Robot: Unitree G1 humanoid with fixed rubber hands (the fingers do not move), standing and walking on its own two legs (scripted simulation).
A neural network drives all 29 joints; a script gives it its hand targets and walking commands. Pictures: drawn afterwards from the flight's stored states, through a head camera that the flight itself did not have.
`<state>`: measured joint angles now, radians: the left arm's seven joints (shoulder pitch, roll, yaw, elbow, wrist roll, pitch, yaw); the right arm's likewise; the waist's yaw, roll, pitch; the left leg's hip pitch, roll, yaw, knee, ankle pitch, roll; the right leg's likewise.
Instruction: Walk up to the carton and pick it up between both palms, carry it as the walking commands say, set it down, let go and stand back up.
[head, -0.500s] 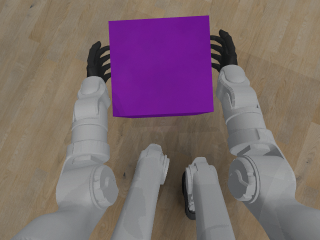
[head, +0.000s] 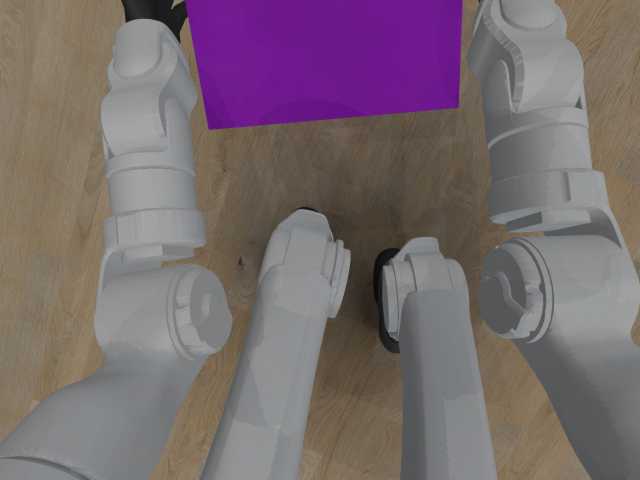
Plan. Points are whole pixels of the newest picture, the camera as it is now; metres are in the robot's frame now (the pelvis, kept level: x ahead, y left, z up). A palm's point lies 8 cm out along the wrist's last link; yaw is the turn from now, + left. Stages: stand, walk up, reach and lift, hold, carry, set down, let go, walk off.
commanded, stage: set down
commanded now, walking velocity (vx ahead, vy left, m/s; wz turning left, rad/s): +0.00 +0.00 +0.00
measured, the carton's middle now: (324, 13) +0.54 +0.11 -0.22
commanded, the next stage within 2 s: none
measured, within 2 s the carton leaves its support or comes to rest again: rests again in 1.04 s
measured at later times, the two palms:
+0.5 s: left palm (182, 14) +0.51 +0.26 -0.22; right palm out of the picture +0.59 -0.03 -0.21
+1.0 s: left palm (198, 19) +0.52 +0.25 -0.25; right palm out of the picture +0.59 -0.04 -0.24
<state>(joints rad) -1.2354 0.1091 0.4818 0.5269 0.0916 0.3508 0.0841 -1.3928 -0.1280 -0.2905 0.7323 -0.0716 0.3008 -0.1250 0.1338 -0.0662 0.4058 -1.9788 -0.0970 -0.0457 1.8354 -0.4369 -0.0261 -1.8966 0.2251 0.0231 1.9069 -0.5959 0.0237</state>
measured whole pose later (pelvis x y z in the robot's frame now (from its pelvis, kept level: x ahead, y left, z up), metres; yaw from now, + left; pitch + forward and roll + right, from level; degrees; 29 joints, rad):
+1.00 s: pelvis +0.01 -0.01 -0.09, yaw -1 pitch +31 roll +2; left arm -1.43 0.27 0.43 0.85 0.02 0.30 0.06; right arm -1.62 -0.24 -0.10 1.03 0.06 0.27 -0.21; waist 0.15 -0.09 0.52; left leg -2.16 -0.02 0.03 2.13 -0.52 -0.01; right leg -2.11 0.24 0.00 2.22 -0.66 0.00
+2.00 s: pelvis +0.02 +0.00 -0.10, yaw -1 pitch +34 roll +2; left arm -1.37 0.27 0.41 0.93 0.01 0.23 0.00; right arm -1.54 -0.22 -0.15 1.08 0.01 0.20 -0.13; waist 0.16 -0.07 0.41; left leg -2.24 0.01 0.05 2.19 -0.54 0.02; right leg -2.18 0.19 -0.02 2.28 -0.69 -0.01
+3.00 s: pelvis +0.00 +0.01 -0.10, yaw +0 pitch +31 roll +1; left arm -1.46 0.41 0.26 1.04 -0.24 0.11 0.08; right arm -1.56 -0.41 0.05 0.98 0.19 0.20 -0.14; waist 0.14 -0.03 0.52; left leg -2.22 0.03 0.09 2.17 -0.49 0.08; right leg -2.15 0.10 -0.02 2.27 -0.66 -0.01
